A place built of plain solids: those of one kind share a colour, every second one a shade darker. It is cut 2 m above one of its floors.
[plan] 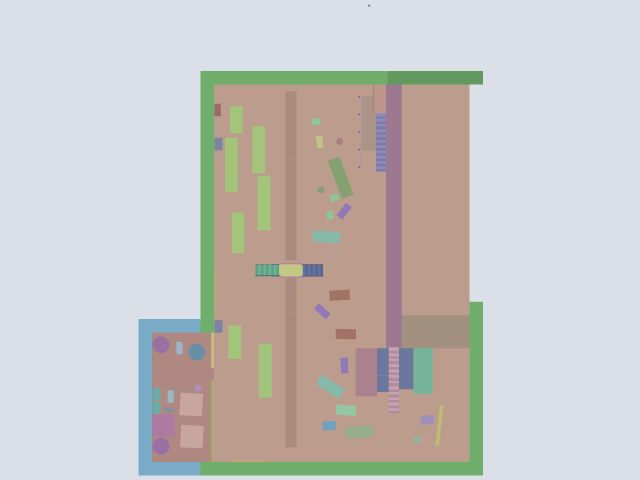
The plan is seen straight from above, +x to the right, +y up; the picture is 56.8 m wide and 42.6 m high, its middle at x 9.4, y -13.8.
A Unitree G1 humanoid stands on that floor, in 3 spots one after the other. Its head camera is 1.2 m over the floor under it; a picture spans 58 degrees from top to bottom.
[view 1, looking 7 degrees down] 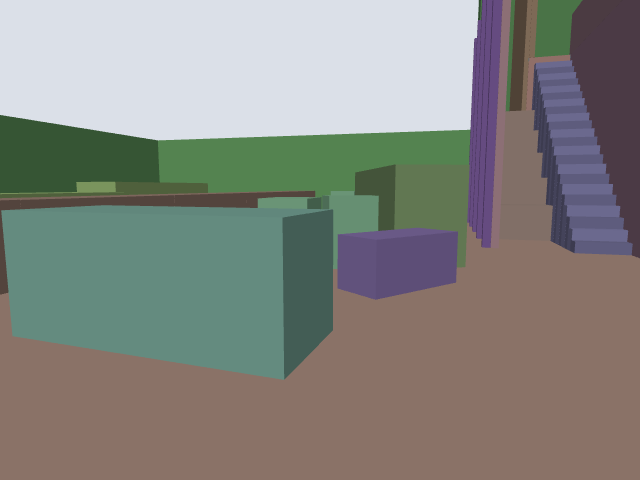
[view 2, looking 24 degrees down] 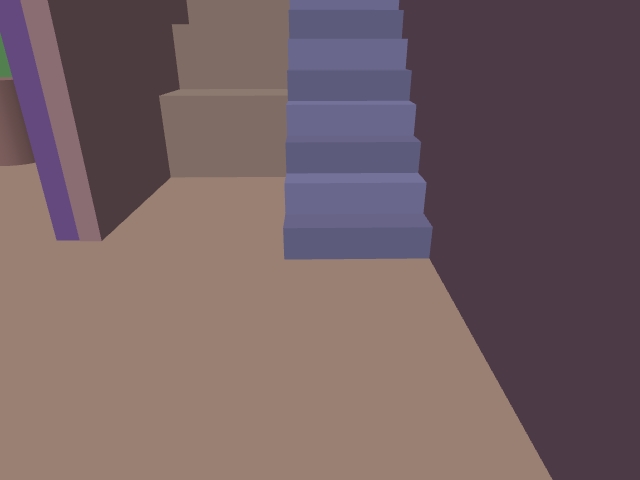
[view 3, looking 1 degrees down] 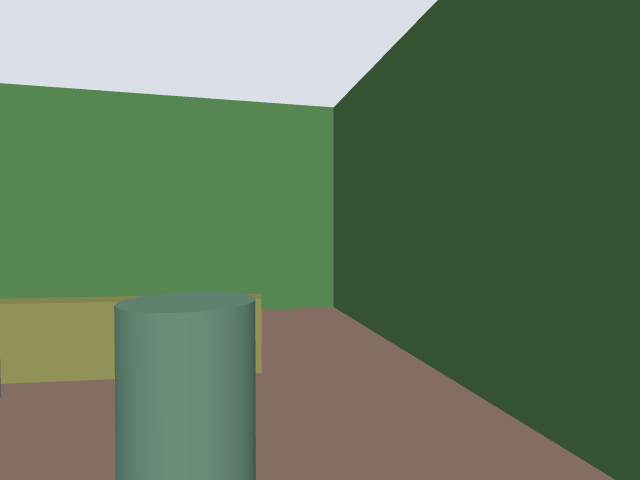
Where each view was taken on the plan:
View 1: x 12.06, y -16.50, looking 106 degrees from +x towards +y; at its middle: slabwood_hall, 3.24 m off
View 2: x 14.54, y -10.13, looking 89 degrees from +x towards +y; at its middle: step_bwa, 2.63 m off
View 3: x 15.96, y -31.61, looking -14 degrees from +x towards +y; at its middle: wall_concrete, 6.91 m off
